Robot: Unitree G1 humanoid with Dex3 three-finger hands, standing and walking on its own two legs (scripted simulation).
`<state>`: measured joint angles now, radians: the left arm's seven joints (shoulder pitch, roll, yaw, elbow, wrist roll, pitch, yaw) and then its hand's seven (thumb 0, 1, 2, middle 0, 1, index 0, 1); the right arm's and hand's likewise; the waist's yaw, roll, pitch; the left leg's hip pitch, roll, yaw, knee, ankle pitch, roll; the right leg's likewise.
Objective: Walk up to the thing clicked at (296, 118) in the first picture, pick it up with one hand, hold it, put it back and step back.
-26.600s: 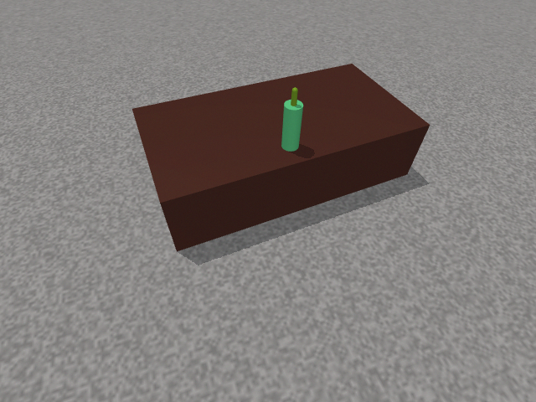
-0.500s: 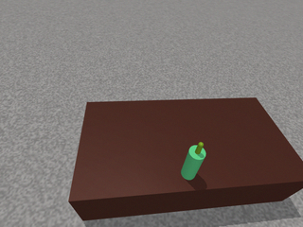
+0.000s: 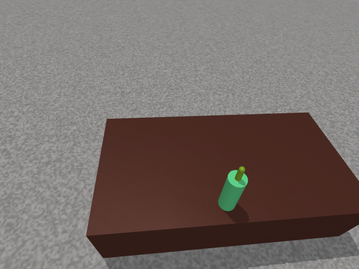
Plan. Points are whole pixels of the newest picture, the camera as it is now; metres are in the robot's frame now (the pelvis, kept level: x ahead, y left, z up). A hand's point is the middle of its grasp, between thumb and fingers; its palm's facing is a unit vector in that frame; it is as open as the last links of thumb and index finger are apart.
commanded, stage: stand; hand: right
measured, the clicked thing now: (233, 187) +0.49 -0.24 -0.31
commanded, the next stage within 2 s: step back in 1.96 s
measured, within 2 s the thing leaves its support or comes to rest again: neither
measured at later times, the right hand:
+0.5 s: hand out of the picture +0.08 -0.25 -0.15, palm faces -0.01 +0.94 -0.35, open 7.4 cm
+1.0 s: hand out of the picture +0.10 -0.25 -0.15, palm faces -0.02 +0.94 -0.35, open 7.4 cm
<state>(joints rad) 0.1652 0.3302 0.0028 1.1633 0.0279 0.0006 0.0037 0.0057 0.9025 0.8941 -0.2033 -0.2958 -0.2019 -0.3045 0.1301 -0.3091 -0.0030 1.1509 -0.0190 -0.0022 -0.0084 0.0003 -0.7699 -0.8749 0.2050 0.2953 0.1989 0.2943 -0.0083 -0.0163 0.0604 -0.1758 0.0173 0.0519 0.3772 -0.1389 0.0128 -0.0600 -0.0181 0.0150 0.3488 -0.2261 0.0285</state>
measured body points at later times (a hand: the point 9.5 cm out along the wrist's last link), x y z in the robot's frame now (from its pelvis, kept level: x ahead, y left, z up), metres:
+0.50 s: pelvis +0.02 +0.00 +0.00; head +0.03 +0.01 +0.45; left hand +0.08 +0.30 -0.14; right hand +0.08 -0.30 -0.13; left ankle +0.05 +0.11 -0.75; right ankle -0.02 -0.14 -0.75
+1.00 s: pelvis +0.02 +0.00 +0.00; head +0.03 +0.01 +0.45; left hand +0.08 +0.30 -0.14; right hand +0.10 -0.30 -0.13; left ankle +0.05 +0.11 -0.75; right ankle -0.02 -0.14 -0.75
